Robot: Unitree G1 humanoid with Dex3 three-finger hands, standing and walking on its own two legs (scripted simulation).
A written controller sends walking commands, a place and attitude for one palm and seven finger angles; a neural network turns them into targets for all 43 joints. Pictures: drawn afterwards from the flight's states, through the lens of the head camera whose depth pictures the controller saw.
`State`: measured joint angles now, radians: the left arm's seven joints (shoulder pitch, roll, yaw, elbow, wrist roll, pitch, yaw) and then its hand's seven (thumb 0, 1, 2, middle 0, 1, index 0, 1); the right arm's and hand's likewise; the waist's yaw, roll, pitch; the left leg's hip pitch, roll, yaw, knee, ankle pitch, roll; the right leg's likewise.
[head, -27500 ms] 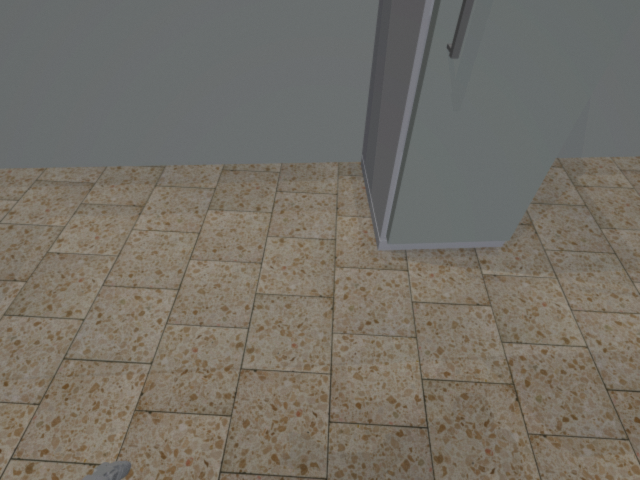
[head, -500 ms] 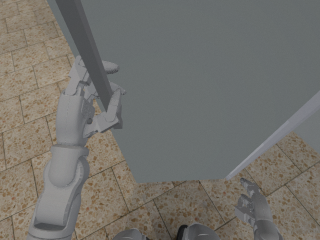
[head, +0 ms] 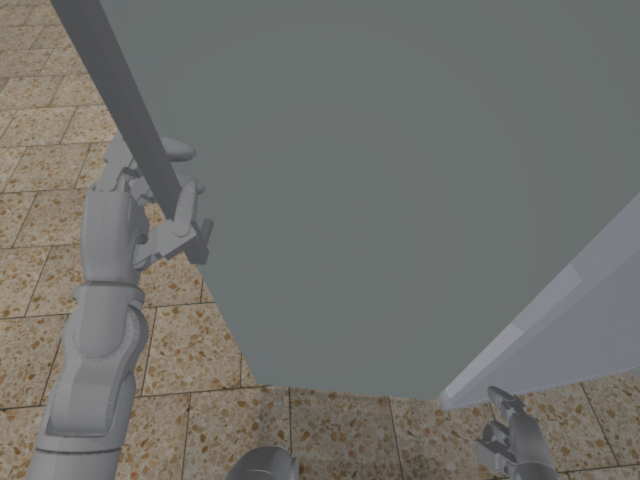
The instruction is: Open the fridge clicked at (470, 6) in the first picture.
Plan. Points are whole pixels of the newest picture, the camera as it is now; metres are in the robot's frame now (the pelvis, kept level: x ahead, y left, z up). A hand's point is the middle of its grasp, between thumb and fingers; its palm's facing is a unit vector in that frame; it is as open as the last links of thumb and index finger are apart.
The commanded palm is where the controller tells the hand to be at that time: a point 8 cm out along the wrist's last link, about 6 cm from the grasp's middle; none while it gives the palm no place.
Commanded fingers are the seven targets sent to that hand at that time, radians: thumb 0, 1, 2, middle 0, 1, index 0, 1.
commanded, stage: stop walking and hold the door back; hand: left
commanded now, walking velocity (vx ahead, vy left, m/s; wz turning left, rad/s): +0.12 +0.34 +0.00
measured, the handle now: (150, 122) +0.36 +0.17 +0.26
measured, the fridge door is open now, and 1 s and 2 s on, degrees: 74 66 66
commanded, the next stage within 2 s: loosen the grip on the handle in 0.66 s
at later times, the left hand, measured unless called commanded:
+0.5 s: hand (191, 205) +0.33 +0.14 +0.19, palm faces +0.24 -0.95 -0.18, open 5.7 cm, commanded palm +0.33 +0.19 +0.18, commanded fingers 0.00 0.90 0.90 -0.45 -1.40 -0.45 -1.40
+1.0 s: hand (190, 171) +0.38 +0.16 +0.19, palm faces +0.20 -0.97 -0.13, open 8.4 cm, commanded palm +0.33 +0.19 +0.18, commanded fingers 0.00 -0.55 0.20 -0.41 -1.35 -0.41 -1.35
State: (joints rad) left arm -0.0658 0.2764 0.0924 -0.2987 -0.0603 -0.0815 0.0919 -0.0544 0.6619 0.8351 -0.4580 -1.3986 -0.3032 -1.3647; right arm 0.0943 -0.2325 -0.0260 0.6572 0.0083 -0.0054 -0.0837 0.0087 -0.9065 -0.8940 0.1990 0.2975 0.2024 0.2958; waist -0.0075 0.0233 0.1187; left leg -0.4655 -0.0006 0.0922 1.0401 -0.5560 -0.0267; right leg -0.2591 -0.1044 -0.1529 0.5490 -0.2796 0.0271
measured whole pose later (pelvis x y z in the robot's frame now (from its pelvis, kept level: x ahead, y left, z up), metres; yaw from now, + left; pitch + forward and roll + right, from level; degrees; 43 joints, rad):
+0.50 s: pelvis -0.09 -0.05 +0.00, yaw +4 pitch -2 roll -2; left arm -0.76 0.29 0.07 0.62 -0.07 -0.08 0.11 -0.02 0.69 0.82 -0.45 -1.40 -0.38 -1.40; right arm 0.20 -0.19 0.06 0.72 0.03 -0.02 -0.08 0.01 -0.90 -0.89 0.20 0.30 0.21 0.30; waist 0.04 0.06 0.10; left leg -0.38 0.03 0.05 0.67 -0.31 0.03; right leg -0.21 -0.01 -0.07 0.55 -0.30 -0.01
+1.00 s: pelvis -0.08 -0.01 +0.00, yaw +0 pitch +3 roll +0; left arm -0.83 0.32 0.23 0.86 0.04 -0.15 0.08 -0.01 0.27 0.60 -0.47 -1.41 -0.40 -1.36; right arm 0.33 -0.25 -0.03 0.74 0.01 -0.17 0.01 0.01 -0.91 -0.89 0.20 0.30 0.20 0.30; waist -0.07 -0.03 -0.04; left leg -0.38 0.07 0.13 0.56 -0.23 0.00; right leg -0.33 -0.08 0.02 0.57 -0.30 0.03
